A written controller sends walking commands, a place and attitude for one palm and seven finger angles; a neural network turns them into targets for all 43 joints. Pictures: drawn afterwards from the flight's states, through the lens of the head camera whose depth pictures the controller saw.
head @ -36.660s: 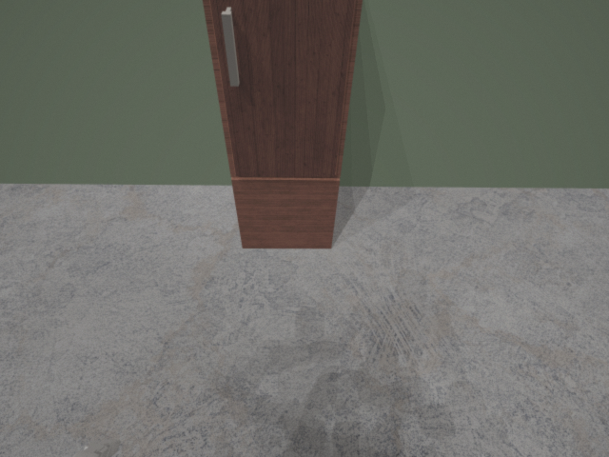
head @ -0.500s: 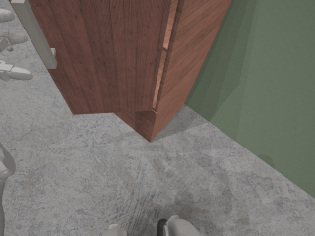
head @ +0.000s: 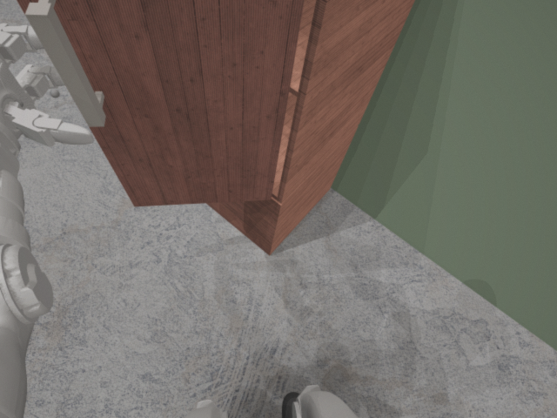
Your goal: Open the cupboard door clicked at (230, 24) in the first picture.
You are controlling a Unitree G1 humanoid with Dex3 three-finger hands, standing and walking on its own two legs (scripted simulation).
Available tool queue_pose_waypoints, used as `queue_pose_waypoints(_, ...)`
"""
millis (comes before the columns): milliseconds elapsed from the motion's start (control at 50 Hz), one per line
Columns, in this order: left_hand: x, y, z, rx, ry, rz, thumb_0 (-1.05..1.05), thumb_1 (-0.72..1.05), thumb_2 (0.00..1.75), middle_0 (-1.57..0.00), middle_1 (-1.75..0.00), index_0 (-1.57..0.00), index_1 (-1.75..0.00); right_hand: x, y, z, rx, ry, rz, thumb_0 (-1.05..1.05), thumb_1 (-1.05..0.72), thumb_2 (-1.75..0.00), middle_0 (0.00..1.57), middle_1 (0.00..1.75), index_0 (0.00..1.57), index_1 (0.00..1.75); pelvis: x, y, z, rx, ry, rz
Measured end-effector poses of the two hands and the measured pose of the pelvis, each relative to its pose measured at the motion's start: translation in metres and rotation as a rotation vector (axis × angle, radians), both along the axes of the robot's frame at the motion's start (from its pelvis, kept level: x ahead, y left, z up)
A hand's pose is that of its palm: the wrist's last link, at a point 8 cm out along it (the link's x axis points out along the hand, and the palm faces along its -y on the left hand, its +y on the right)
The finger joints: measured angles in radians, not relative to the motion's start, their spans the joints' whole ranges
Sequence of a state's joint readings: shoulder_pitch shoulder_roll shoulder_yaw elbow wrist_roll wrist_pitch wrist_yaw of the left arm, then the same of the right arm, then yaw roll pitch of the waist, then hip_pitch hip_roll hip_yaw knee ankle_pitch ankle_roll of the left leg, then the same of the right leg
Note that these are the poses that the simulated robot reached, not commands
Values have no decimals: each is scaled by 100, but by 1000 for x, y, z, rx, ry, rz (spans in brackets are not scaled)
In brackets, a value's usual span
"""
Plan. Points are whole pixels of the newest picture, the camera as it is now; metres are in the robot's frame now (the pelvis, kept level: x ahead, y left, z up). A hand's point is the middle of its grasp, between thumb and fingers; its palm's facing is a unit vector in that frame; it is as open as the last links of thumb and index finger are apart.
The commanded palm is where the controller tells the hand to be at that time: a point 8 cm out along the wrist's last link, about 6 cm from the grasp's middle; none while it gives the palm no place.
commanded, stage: slide the fingers in behind the handle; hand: left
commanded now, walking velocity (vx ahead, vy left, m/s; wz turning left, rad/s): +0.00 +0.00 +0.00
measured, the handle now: (75, 64) +0.57 +0.23 +0.12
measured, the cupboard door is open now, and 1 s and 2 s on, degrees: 46 46 51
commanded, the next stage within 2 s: close the thumb around the handle in 0.78 s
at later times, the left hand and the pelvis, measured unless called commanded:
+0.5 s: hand (80, 94) +0.51 +0.21 +0.13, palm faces +0.03 -1.00 +0.00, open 14.0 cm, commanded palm +0.49 +0.26 +0.12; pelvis +0.00 -0.01 +0.00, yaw +0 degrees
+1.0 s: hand (78, 94) +0.51 +0.22 +0.12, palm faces +0.02 -1.00 +0.00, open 13.7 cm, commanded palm +0.49 +0.26 +0.12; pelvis -0.01 +0.00 +0.00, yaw +0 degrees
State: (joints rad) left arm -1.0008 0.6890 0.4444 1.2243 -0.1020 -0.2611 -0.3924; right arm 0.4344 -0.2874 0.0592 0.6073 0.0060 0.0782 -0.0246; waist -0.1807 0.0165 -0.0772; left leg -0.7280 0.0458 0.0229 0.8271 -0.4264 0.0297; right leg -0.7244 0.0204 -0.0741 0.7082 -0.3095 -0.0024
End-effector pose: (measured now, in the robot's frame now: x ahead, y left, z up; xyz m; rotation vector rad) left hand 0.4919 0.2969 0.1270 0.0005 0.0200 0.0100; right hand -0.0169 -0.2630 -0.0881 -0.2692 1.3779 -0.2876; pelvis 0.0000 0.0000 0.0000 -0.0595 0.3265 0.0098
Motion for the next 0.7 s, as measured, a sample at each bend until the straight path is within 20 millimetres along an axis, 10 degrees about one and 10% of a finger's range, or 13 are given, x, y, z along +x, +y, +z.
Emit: queue_pose_waypoints(700,-6,-25,3,1,-10,18,-1,-50,30,-30,-120,-30,-120,-2,-7,-2,14,-41,-7,0,-90,-89,20,30,20,30,-4,-6,2,12,-26,-7)
